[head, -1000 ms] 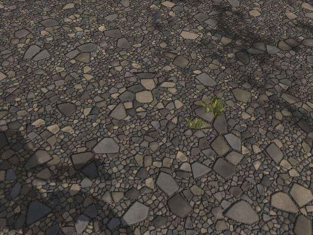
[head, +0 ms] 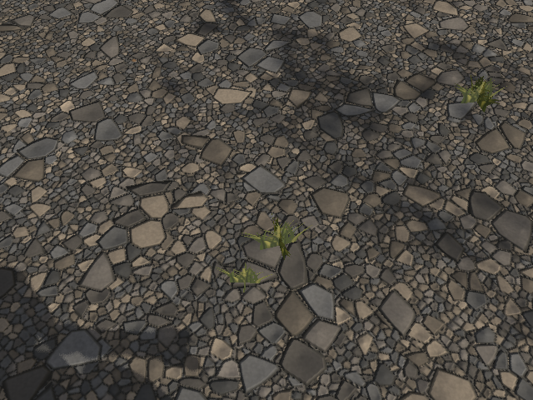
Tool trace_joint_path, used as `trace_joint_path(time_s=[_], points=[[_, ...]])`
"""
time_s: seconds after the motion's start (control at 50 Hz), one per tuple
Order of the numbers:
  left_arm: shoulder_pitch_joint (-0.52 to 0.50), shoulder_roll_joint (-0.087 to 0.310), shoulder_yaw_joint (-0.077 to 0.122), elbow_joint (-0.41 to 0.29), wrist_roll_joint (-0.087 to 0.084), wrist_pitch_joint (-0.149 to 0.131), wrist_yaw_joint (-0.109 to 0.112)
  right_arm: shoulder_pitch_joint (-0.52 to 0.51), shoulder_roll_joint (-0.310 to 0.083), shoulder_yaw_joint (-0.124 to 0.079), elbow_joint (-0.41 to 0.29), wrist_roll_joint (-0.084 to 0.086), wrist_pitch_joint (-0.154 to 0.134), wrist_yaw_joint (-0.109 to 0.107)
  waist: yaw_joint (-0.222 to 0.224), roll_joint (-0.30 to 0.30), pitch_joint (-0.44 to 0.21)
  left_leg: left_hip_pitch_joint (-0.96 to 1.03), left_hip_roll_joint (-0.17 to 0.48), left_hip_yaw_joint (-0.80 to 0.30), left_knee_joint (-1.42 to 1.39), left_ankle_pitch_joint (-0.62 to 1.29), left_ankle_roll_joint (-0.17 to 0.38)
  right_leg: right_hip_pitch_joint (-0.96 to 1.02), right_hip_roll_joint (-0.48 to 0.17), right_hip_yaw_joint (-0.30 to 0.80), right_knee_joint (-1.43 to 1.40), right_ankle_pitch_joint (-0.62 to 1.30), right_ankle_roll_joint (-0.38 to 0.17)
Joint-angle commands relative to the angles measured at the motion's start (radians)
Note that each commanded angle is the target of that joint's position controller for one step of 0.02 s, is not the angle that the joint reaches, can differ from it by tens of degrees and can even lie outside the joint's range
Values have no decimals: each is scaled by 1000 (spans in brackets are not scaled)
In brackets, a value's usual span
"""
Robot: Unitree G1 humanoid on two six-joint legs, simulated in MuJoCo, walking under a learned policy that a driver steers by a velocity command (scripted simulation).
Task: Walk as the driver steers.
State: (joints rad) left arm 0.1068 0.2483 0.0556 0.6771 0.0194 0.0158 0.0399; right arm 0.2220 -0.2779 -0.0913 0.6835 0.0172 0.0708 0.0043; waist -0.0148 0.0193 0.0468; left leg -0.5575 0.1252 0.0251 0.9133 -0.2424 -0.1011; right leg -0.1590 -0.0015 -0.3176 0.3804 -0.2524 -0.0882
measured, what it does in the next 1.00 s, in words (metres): steps on the spot: left foot, then right foot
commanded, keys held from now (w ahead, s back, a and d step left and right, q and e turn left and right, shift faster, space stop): q+shift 0.30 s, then e+shift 0.70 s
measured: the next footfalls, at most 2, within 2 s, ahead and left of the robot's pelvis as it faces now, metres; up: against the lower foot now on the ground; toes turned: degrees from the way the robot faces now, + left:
left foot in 0.18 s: +0.07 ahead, +0.14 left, +0.00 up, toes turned +15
right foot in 0.56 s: +0.18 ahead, -0.08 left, +0.00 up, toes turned +15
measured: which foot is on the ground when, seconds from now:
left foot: up 0.00-0.16, down 0.18-0.58, up 0.60-0.86, down 0.88-1.00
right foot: down 0.00-0.16, up 0.18-0.54, down 0.56-0.88, up 0.90-1.00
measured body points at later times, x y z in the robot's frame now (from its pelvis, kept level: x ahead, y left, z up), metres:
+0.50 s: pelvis +0.06 +0.03 -0.01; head +0.09 +0.05 +0.44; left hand +0.12 +0.34 -0.11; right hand +0.34 -0.16 -0.08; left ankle +0.03 +0.13 -0.74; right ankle +0.15 -0.10 -0.72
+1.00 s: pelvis +0.08 +0.05 +0.00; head +0.11 +0.06 +0.45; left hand +0.26 +0.34 -0.09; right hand +0.21 -0.25 -0.09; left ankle +0.09 +0.15 -0.74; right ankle +0.08 -0.09 -0.67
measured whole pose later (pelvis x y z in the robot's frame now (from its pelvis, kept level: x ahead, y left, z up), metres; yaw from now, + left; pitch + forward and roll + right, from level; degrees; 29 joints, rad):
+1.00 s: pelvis +0.08 +0.05 +0.00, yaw -5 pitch +2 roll +0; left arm 0.17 0.36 0.12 0.63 -0.02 0.05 0.02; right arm 0.17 -0.27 -0.08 0.68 -0.03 0.00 -0.03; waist 0.01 -0.04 0.02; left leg -0.26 -0.03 0.00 0.46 -0.24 0.03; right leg -0.57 0.06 0.12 1.04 -0.41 0.05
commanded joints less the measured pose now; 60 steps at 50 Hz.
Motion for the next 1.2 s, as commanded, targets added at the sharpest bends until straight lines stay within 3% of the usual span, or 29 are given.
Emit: trace_joint_path(time_s=[0.02,0.12,0.16,0.18,0.2,0.22,0.24,0.28,0.32,0.42,0.46,0.54,0.56,0.58,0.6,0.62,0.64,0.7,0.76,0.82,0.86,0.88,0.9,0.92,0.94,0.98,1.0,1.08,1.2], points=[[12,180,61,-52,-11,4,-13,-85,-62,-9,-118,4,-6,21,49,-93,-69,-80,0,42,-63,-51,25,195,-351,142,-47,585,-137],[-6,209,77,-39,-45,9,-38,-90,-90,-25,-150,23,15,44,17,-127,-120,92,-64,109,-243,-118,102,228,-365,78,97,747,-72],[-3,208,78,-11,-64,9,-43,38,-139,-54,-123,17,10,26,-78,-90,-170,337,-121,102,-466,95,178,133,-304,14,306,785,19],[4,195,77,-26,-44,-1,-46,133,-255,-94,-113,15,1,1,-113,62,-217,591,-17,-108,-490,593,260,-113,-215,7,549,442,96],[-58,118,53,-115,8,-25,-41,98,-387,-116,-122,-15,-5,-4,-41,314,-266,785,214,-528,-439,966,488,-516,-14,72,828,-410,187],[-106,158,58,-103,16,-35,-42,87,-313,-95,-148,-33,-35,11,-94,151,-391,798,256,-570,-481,863,540,-558,-13,339,956,-469,188],[-133,172,62,-116,-12,-38,-44,43,-278,-80,-136,-19,-54,11,-66,94,-319,744,219,-465,-505,736,488,-597,-30,383,943,-385,164],[-102,175,67,-99,-3,-42,-25,-83,-220,-64,-149,27,-55,-9,12,24,-161,586,108,-364,-530,529,374,-611,-47,395,780,-221,147],[-33,171,67,-64,-2,-36,-24,-154,-197,-49,-176,6,-46,-32,54,42,-163,485,81,-299,-532,588,354,-503,-24,366,699,-133,163],[10,91,24,-22,-23,-19,-39,-108,-139,-14,-122,-27,-48,-39,1,116,-220,386,61,-182,-488,543,322,-254,-50,319,449,-43,171],[16,103,23,-18,-28,-13,-49,-110,-98,9,-95,-44,-55,-26,-7,140,-188,322,70,-174,-506,389,313,-168,-59,308,377,-10,155],[7,185,48,-54,-30,-15,-55,-113,-165,-6,-72,-25,-56,-30,3,137,-62,290,59,-177,-451,109,252,-161,-15,269,191,88,86],[2,220,56,-68,-26,-20,-52,-82,-158,-9,-66,-26,-58,-37,-15,60,-45,284,17,-143,-378,7,206,-160,-58,352,154,316,54],[-5,279,71,-80,-30,-25,-47,-42,-128,-7,-79,-45,-62,-42,-71,-121,-44,232,-103,-34,-239,-106,134,-157,-152,534,108,474,-29],[58,292,79,-71,-28,-29,-48,-113,-111,-2,-106,-46,-66,-51,-13,-254,-61,139,-215,10,-62,-194,69,-117,-259,764,4,457,-181],[151,274,76,-54,-9,-39,-49,-200,-105,-1,-140,-33,-69,-55,57,-298,-88,-1,-232,-69,110,-428,58,-11,-327,921,-65,441,-260],[171,267,75,-44,-4,-52,-44,-213,-103,-4,-146,-21,-69,-55,63,-245,-127,-53,-209,-136,247,-458,60,53,-325,924,-54,421,-253],[64,223,75,-74,-47,-38,-13,-200,-80,-4,-135,-20,-71,-46,13,-135,-154,-43,-159,-156,123,-296,58,48,-215,760,-7,378,-127],[55,221,87,-92,-46,10,7,-194,-25,9,-121,-11,-83,-27,20,-161,-185,80,-203,-117,-106,-211,41,15,-147,735,0,318,-97],[44,232,99,-112,-52,27,4,-126,-50,-1,-89,0,-90,-9,17,-199,-200,208,-229,-108,-300,-132,46,-39,-132,786,-4,248,-88],[9,224,97,-126,-67,33,0,-41,-72,-16,-57,-1,-92,-6,-27,-197,-188,355,-219,-89,-522,10,67,-126,-92,795,22,126,-47],[28,189,87,-128,-65,34,0,-4,-120,-34,-45,-7,-89,-12,-24,-142,-190,486,-110,-160,-584,44,104,-247,-42,757,94,-40,3],[89,114,68,-130,-53,32,-5,-26,-211,-50,-64,-32,-77,-24,27,141,-182,574,152,-446,-637,40,225,-451,106,567,363,-311,69],[97,182,88,-145,-41,15,-9,-76,-206,-45,-84,-83,-84,-15,46,238,-125,429,300,-619,-683,80,348,-535,75,508,589,-367,108],[106,252,106,-127,-40,12,-14,-144,-149,-29,-112,-78,-95,-22,68,164,-91,381,274,-534,-679,89,358,-515,14,491,724,-293,127],[140,247,111,-80,-39,29,-14,-221,-89,-11,-127,-42,-97,-42,80,83,-57,371,131,-304,-645,87,278,-524,-12,452,827,-147,159],[136,218,102,-84,-40,35,-19,-213,-91,-9,-122,-33,-96,-51,67,87,-48,383,115,-236,-636,163,276,-550,-26,433,869,-105,175],[7,134,56,-150,-40,25,-27,-44,-134,-17,-72,-40,-83,-55,-24,87,-86,512,126,-168,-609,404,340,-558,-33,386,723,-109,209],[-9,128,36,-155,-32,27,-37,-57,-200,-35,-53,-11,-73,-22,-23,152,-125,480,150,-99,-566,483,342,-306,-14,311,402,-166,178]])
